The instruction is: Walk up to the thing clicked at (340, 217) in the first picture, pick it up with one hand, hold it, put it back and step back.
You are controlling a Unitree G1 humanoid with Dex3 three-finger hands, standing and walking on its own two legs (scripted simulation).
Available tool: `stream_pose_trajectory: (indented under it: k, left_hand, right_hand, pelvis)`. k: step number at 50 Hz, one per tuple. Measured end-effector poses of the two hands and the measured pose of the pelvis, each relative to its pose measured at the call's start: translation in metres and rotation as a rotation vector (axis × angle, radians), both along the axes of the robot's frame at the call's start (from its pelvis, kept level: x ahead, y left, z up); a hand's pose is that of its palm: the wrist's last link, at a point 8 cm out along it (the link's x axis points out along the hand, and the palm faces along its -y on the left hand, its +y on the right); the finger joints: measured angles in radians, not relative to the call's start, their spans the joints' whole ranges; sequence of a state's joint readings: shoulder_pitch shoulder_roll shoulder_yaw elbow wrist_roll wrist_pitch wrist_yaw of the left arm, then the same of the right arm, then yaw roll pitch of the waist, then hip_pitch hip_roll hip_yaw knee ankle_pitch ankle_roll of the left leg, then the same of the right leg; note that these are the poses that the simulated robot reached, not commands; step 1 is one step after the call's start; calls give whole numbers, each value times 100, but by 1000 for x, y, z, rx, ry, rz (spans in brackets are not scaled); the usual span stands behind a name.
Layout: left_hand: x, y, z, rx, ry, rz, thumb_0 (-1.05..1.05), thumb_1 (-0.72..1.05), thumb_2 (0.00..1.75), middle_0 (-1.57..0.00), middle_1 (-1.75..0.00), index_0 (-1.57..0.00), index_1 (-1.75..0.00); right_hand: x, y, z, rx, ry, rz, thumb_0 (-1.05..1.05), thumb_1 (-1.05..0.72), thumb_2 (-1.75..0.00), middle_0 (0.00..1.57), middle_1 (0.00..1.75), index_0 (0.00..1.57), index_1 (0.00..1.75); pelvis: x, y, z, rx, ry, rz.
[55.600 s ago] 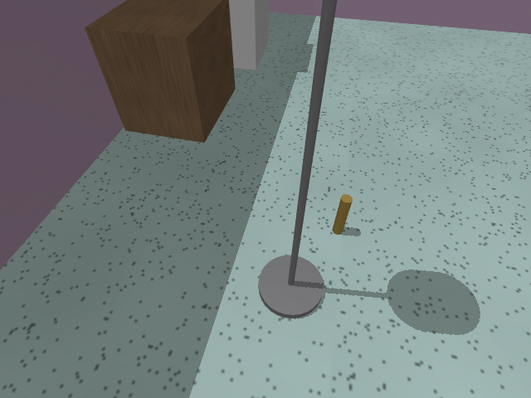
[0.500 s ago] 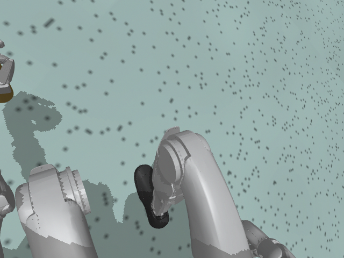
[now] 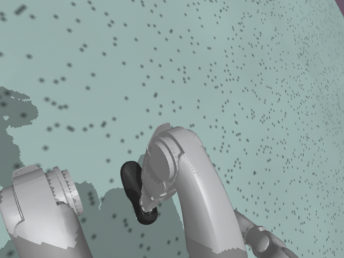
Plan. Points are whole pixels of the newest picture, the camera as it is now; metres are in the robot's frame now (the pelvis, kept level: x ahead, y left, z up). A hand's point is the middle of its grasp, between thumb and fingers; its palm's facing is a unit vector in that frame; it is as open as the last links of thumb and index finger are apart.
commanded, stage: lower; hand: left
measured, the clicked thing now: out of the picture +0.51 +0.24 -0.17
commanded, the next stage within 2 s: loosen in 0.30 s
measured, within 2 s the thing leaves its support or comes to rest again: rests again in 0.64 s
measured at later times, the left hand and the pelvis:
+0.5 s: hand out of the picture +0.52 +0.22 -0.16, palm faces +0.16 -0.99 -0.02, open 6.5 cm; pelvis +0.00 +0.00 +0.00, yaw -1 degrees
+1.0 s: hand out of the picture +0.52 +0.22 -0.16, palm faces +0.16 -0.99 +0.00, open 12.9 cm; pelvis +0.00 +0.00 +0.01, yaw -2 degrees
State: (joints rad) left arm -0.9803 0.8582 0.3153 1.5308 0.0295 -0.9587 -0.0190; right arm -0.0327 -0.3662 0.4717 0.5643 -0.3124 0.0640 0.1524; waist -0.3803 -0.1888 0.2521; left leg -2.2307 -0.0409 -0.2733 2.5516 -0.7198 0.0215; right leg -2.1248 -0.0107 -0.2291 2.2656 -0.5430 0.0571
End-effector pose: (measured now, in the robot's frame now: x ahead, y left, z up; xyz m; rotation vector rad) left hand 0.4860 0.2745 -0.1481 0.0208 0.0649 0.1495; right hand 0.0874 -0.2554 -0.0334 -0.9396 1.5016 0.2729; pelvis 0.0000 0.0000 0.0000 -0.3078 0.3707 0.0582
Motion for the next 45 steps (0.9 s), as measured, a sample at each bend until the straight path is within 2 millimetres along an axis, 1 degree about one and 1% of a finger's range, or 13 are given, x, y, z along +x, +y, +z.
stream_pose_trajectory:
  k: [17, 26, 29, 33, 39, 45]
  left_hand:
    - [1, -3, -12, 4, 6, -8, 2, 3, 111, -93, -108, -93, -110]
    - [2, -2, -14, -7, -6, 10, 2, 3, 110, -93, -108, -94, -109]
    - [2, -2, -13, -15, -15, 16, 2, 3, 103, -94, -104, -95, -106]
    - [2, -2, -11, -15, -19, 10, 1, 0, 87, -93, -95, -94, -96]
    - [2, -3, -11, -18, -18, 6, 1, -15, 64, -84, -78, -84, -79]
    - [2, -3, -11, -18, -15, 7, 0, -29, 49, -73, -65, -72, -65]
  right_hand:
    - [0, 4, 8, -25, 32, 33, -1, -89, -90, 20, 30, 21, 29]
    - [1, 3, 11, -34, 37, 50, -1, -89, -89, 20, 30, 21, 29]
    - [1, 3, 11, -34, 34, 55, -1, -90, -89, 20, 30, 21, 29]
    - [2, 4, 12, -37, 28, 59, -1, -91, -89, 20, 30, 21, 29]
    - [2, 5, 12, -39, 20, 59, -1, -92, -90, 20, 30, 21, 30]
    - [1, 6, 12, -34, 21, 59, -1, -92, -90, 20, 30, 21, 30]
  pelvis:
    - [1, 3, 4, -25, -4, -7]
    - [0, 2, 4, -30, -11, -9]
    - [0, 2, 4, -30, -12, -10]
    - [-1, 2, 4, -32, -15, -11]
    - [-2, 3, 4, -35, -18, -13]
    - [-2, 3, 5, -36, -18, -13]
